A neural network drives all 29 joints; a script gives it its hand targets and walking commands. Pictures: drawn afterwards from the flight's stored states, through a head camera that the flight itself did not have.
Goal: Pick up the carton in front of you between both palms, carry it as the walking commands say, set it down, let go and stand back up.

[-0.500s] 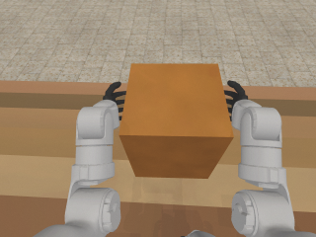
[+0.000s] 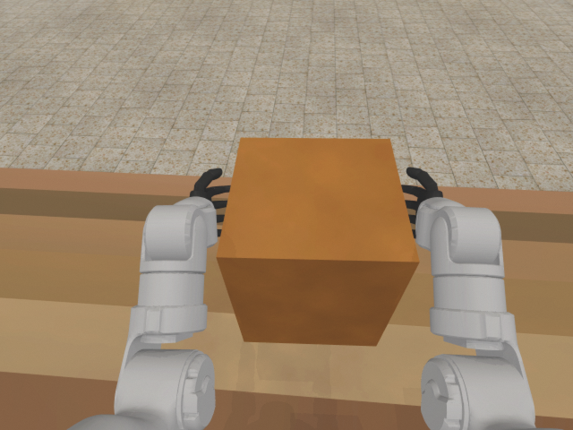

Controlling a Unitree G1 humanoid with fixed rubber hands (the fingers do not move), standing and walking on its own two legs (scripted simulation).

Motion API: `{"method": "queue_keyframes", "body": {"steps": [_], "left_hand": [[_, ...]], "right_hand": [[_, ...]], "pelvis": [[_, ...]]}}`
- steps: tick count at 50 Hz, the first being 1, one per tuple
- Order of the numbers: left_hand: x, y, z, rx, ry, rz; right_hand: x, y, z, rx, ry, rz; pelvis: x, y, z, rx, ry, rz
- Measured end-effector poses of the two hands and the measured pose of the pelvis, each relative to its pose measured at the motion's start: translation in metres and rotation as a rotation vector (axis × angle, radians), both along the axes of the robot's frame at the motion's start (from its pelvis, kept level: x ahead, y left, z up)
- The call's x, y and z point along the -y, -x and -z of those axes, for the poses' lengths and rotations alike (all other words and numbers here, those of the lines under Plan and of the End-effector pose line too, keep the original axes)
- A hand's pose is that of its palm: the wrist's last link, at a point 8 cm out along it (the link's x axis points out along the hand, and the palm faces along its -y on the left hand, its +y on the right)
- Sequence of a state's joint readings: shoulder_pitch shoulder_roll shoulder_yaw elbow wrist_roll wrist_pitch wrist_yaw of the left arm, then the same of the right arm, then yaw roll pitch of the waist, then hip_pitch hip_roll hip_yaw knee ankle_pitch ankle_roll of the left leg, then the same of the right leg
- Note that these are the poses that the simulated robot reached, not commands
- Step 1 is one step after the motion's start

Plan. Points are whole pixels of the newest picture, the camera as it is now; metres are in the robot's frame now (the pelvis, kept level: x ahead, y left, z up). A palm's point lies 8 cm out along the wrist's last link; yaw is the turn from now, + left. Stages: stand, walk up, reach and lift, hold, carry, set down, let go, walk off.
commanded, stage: carry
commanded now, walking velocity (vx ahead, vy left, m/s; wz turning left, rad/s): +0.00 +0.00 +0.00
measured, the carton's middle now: (312, 247) +0.36 +0.00 +0.04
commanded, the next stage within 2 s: none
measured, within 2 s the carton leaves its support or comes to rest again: neither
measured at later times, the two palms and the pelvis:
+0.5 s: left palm (198, 229) +0.32 +0.15 +0.14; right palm (444, 231) +0.32 -0.15 +0.14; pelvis -0.03 +0.00 +0.01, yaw +0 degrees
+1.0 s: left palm (211, 215) +0.34 +0.14 +0.13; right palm (444, 221) +0.35 -0.16 +0.13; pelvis +0.00 -0.01 -0.01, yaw +1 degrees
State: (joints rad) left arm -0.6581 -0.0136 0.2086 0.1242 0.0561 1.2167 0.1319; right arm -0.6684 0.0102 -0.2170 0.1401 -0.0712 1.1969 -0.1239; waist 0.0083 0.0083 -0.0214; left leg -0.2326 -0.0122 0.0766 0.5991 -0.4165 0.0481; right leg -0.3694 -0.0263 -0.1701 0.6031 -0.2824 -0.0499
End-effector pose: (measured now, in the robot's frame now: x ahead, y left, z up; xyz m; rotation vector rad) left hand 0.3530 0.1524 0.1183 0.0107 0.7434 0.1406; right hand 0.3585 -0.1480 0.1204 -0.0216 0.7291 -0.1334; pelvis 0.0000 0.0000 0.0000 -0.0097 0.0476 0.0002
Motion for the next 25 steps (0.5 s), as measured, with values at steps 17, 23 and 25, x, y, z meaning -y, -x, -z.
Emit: {"method": "queue_keyframes", "body": {"steps": [17, 23, 25], "left_hand": [[0.006, 0.029, -0.017, -0.010, -0.016, 0.019], [0.007, 0.034, -0.018, -0.018, -0.020, 0.020], [0.007, 0.036, -0.018, -0.020, -0.021, 0.020]], "right_hand": [[0.006, 0.030, -0.017, -0.010, 0.009, -0.004], [0.007, 0.035, -0.017, -0.019, 0.012, -0.009], [0.007, 0.036, -0.017, -0.021, 0.013, -0.011]], "pelvis": [[0.003, 0.020, -0.005, 0.034, -0.007, -0.001], [0.004, 0.025, -0.006, 0.036, -0.008, -0.001], [0.004, 0.026, -0.006, 0.036, -0.009, -0.001]]}}
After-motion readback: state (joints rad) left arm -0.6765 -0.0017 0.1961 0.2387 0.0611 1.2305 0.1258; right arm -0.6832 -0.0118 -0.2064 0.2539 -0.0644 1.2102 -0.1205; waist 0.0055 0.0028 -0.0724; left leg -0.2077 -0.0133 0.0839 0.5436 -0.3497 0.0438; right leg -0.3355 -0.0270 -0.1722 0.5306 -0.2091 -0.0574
